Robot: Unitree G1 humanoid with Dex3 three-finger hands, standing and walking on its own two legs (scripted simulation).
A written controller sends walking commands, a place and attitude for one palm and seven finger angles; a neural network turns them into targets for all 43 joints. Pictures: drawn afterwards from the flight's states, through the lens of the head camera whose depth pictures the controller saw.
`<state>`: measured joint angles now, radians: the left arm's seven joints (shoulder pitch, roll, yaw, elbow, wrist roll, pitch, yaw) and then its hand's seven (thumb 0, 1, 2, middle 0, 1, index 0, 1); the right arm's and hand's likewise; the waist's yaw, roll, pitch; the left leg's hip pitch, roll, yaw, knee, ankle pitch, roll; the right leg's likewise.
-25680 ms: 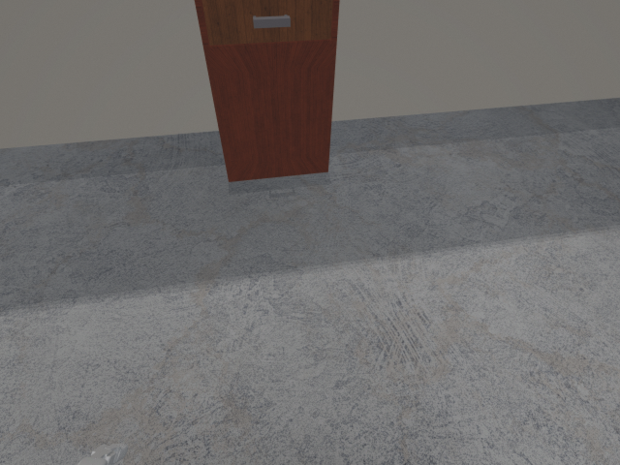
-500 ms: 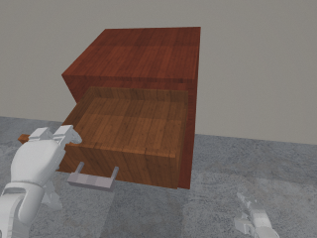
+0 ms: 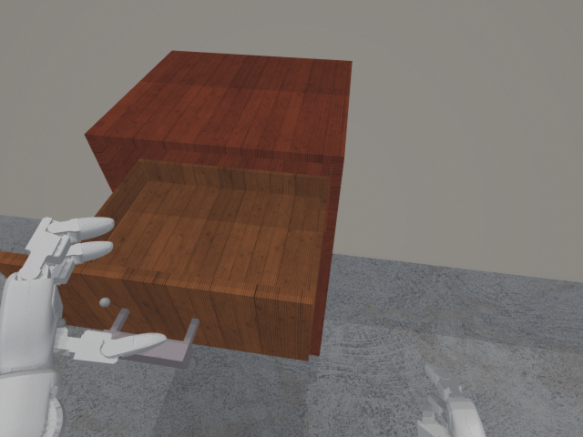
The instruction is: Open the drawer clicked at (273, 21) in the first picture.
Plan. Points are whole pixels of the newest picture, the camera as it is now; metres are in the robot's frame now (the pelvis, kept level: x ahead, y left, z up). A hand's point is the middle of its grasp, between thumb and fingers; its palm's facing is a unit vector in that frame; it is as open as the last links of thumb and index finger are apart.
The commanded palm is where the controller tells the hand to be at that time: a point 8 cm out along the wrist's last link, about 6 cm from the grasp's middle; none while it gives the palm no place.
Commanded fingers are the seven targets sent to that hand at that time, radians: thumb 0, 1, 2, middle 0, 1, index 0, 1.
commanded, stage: draw the hand back to the body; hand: left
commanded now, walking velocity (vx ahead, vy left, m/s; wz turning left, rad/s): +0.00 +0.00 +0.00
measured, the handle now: (151, 334) +0.25 +0.25 -0.02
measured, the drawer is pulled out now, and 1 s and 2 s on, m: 0.30 0.30 0.30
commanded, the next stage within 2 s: step back with the hand held close in 0.70 s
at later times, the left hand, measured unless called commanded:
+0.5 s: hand (85, 299) +0.20 +0.25 +0.16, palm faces +0.43 -0.80 -0.41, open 8.6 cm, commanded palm +0.14 +0.28 +0.18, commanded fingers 0.00 0.90 0.90 -0.20 -0.30 -0.20 -0.30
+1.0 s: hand (80, 311) +0.19 +0.24 +0.16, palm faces +0.37 -0.81 -0.46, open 7.4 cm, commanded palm +0.12 +0.29 +0.18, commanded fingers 0.00 0.90 0.90 -0.20 -0.30 -0.20 -0.30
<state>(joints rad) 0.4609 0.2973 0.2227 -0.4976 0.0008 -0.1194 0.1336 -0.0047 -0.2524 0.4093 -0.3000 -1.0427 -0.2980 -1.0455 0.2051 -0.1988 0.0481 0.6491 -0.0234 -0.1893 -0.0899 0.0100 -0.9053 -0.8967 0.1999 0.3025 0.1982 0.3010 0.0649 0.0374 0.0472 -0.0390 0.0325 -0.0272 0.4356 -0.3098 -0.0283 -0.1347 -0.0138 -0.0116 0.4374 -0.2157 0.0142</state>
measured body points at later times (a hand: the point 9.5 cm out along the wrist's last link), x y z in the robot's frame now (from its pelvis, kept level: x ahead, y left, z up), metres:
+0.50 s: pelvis +0.01 +0.00 +0.00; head +0.01 -0.02 +0.45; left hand +0.17 +0.29 +0.18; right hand +0.22 -0.21 -0.08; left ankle -0.04 +0.14 -0.74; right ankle +0.02 -0.13 -0.74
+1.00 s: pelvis -0.01 +0.01 +0.00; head +0.01 -0.01 +0.45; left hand +0.16 +0.29 +0.18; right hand +0.18 -0.22 -0.08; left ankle -0.04 +0.14 -0.74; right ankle +0.02 -0.13 -0.74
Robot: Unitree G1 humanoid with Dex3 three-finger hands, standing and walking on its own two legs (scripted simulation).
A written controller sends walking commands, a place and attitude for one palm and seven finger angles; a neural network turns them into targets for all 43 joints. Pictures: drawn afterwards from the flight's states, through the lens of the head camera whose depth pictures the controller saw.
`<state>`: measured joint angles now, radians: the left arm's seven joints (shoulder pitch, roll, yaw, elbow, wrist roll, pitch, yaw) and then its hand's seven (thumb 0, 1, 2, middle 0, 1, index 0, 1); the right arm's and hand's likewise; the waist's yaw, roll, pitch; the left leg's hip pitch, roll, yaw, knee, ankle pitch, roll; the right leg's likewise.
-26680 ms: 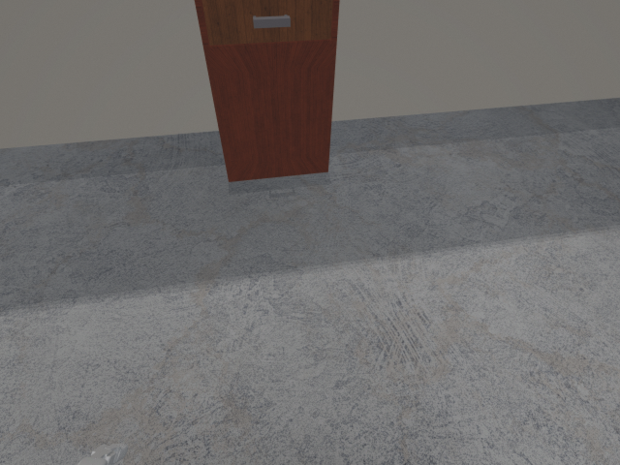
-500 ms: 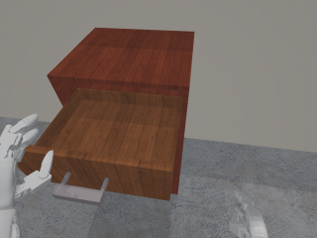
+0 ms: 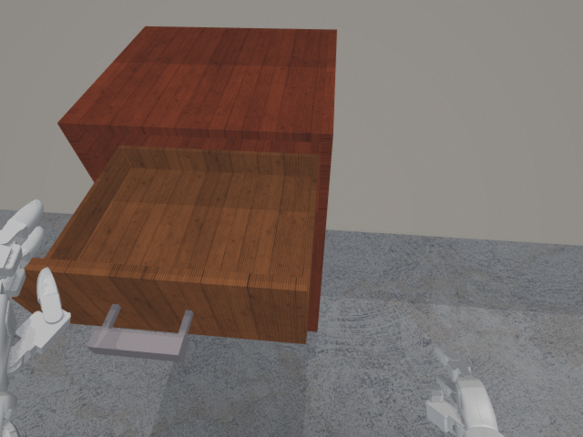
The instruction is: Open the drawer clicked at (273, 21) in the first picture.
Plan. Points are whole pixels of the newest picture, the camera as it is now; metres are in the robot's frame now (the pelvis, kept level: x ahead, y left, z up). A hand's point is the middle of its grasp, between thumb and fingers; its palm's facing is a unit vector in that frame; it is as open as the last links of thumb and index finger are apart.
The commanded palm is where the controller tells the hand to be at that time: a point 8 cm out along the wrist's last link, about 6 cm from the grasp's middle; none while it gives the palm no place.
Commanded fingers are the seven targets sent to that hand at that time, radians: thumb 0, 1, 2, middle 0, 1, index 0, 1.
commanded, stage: step back with the hand held close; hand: left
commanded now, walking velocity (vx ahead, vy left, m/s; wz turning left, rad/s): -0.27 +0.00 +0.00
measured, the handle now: (145, 328) +0.26 +0.24 -0.02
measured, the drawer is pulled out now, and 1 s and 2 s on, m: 0.30 0.30 0.30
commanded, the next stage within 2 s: stop stepping back and stand still in 1.32 s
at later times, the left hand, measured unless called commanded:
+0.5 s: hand (17, 400) +0.12 +0.24 +0.15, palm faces +0.40 -0.80 -0.44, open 7.4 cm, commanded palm +0.06 +0.29 +0.18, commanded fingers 0.00 0.90 0.90 -0.20 -0.30 -0.20 -0.30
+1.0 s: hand out of the picture +0.09 +0.24 +0.16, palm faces +0.40 -0.80 -0.46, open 7.4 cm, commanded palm +0.01 +0.29 +0.18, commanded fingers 0.00 0.90 0.90 -0.20 -0.30 -0.20 -0.30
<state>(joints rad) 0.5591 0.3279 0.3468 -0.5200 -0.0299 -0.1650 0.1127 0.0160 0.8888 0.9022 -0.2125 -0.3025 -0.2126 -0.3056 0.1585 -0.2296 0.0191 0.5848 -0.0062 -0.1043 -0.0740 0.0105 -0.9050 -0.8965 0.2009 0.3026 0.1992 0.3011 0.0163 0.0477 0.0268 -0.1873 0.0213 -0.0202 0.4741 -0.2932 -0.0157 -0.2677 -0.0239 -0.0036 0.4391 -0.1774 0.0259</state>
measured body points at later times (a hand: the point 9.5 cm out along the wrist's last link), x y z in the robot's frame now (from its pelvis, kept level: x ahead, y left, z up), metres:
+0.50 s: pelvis -0.07 +0.01 -0.01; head -0.05 +0.01 +0.44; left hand +0.10 +0.29 +0.18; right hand +0.12 -0.22 -0.08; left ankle -0.03 +0.13 -0.74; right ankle +0.03 -0.14 -0.74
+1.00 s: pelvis -0.11 +0.00 -0.02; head -0.08 +0.02 +0.43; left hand +0.06 +0.28 +0.18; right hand +0.07 -0.24 -0.09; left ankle -0.03 +0.13 -0.74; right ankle -0.02 -0.13 -0.71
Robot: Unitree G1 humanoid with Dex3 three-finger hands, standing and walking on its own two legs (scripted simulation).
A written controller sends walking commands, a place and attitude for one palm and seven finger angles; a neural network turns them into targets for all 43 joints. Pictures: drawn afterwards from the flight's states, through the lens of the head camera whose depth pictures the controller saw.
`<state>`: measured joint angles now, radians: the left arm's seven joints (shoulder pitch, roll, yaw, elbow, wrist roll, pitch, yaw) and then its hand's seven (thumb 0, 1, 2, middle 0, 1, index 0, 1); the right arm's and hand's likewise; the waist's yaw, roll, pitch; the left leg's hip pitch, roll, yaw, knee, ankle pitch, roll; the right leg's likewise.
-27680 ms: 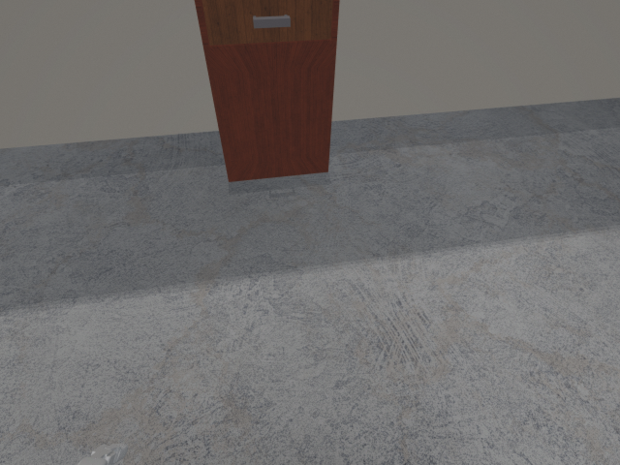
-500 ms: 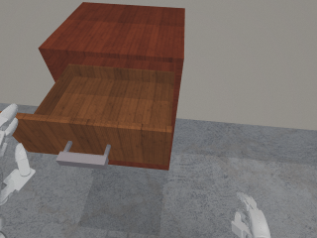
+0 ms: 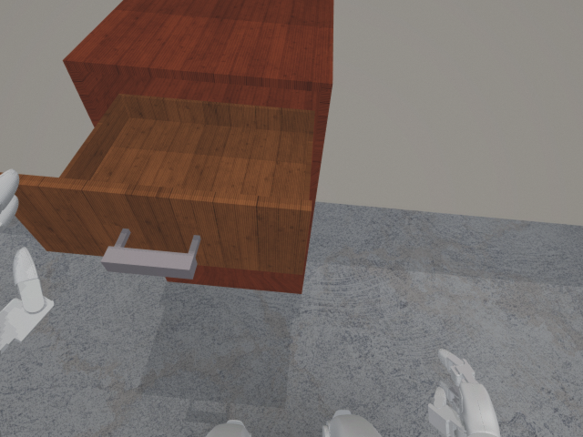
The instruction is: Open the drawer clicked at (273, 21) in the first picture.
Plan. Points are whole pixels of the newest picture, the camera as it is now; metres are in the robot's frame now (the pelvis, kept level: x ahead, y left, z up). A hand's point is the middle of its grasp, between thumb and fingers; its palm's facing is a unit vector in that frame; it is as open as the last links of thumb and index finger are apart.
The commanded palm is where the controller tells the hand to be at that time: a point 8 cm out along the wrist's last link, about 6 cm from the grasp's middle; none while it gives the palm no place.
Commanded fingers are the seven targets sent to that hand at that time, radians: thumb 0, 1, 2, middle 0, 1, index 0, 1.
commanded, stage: step back with the hand held close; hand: left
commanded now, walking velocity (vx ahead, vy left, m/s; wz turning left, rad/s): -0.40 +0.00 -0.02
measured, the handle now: (155, 250) +0.38 +0.23 +0.00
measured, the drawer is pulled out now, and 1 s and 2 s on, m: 0.30 0.30 0.30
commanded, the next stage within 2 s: stop stepping back and stand still in 0.32 s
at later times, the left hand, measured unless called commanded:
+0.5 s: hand out of the picture +0.11 +0.20 +0.17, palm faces +0.22 -0.85 -0.47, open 7.4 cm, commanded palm +0.03 +0.25 +0.20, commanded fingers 0.00 0.90 0.90 -0.20 -0.30 -0.20 -0.30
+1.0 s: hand out of the picture -0.01 +0.20 +0.18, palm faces +0.34 -0.84 -0.43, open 7.4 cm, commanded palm -0.07 +0.25 +0.20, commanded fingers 0.00 0.90 0.90 -0.20 -0.30 -0.20 -0.30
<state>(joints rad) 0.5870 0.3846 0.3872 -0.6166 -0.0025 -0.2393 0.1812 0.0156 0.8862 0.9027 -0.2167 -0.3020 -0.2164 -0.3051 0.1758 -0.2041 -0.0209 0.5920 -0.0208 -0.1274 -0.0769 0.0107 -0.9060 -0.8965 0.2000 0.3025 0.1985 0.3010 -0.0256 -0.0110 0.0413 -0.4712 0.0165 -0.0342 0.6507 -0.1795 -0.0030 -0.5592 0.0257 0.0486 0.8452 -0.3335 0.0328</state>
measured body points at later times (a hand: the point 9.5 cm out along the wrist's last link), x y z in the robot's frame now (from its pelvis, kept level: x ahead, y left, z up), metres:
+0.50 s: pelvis -0.11 -0.02 +0.02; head -0.06 +0.01 +0.46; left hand +0.09 +0.24 +0.20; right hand +0.08 -0.27 -0.04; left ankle -0.10 +0.07 -0.72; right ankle -0.07 -0.11 -0.71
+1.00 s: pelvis -0.21 -0.03 +0.02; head -0.23 -0.01 +0.47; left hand -0.04 +0.24 +0.20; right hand -0.09 -0.29 -0.06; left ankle -0.20 +0.09 -0.72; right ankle -0.16 -0.12 -0.68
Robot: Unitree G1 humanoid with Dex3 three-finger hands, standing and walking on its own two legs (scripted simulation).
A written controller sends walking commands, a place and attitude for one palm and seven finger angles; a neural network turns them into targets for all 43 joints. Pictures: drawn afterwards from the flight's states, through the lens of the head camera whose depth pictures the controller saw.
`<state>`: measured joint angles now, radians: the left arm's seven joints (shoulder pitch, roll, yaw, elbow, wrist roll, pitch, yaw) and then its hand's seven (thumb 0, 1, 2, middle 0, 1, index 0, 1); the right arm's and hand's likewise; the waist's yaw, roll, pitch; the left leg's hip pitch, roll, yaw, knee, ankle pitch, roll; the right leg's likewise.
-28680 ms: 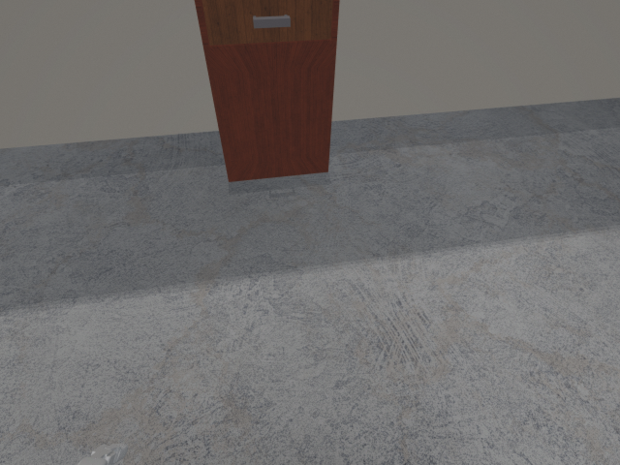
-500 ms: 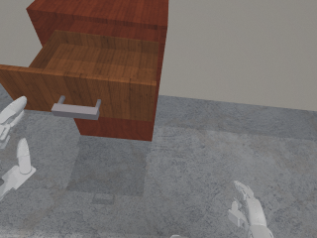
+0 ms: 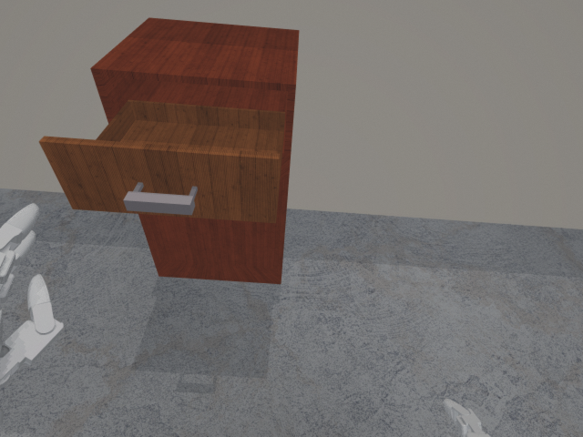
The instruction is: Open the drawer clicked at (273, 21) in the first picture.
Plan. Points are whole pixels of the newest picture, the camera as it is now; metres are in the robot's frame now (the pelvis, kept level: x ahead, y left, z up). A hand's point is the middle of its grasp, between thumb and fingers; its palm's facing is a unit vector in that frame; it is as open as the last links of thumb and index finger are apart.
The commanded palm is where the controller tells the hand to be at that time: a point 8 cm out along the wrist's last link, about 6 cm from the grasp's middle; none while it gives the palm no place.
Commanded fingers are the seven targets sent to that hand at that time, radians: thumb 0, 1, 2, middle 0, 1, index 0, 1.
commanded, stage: stop stepping back and stand still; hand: left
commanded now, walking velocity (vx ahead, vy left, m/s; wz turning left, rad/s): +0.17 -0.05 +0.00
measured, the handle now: (163, 195) +0.58 +0.27 -0.01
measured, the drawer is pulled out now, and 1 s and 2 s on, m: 0.30 0.30 0.30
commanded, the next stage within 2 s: let the arm hang, fingers relaxed in 0.28 s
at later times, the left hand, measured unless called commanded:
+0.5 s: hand (89, 389) +0.18 +0.25 +0.02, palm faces +0.22 -0.89 -0.39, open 7.4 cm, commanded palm none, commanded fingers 0.00 0.90 0.90 -0.20 -0.30 -0.20 -0.30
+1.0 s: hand out of the picture -0.07 +0.21 -0.16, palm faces +0.08 -0.96 -0.28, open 7.3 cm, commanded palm none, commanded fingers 0.00 0.90 0.90 -0.20 -0.30 -0.20 -0.30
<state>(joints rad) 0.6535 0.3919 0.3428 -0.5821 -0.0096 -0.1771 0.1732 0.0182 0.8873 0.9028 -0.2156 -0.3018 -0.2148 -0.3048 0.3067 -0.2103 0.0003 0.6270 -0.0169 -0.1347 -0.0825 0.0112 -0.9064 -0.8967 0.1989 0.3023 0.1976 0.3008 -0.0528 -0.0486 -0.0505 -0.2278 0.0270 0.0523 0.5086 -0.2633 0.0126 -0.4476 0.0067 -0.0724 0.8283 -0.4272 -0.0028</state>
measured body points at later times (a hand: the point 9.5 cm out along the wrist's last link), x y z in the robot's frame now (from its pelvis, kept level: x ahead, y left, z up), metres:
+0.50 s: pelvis -0.02 +0.01 +0.00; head -0.03 +0.00 +0.45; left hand +0.17 +0.29 +0.05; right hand +0.13 -0.24 -0.10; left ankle +0.01 +0.10 -0.74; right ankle +0.01 -0.14 -0.69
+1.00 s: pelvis -0.03 -0.01 +0.00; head -0.01 -0.01 +0.45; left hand -0.07 +0.26 -0.14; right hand -0.04 -0.25 -0.15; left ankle +0.01 +0.10 -0.74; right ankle +0.02 -0.13 -0.74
